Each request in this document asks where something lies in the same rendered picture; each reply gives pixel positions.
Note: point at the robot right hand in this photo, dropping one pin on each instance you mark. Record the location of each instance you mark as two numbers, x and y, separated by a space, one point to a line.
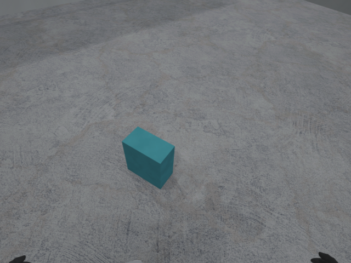
325 258

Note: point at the carton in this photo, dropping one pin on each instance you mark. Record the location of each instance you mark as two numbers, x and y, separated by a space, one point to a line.
148 156

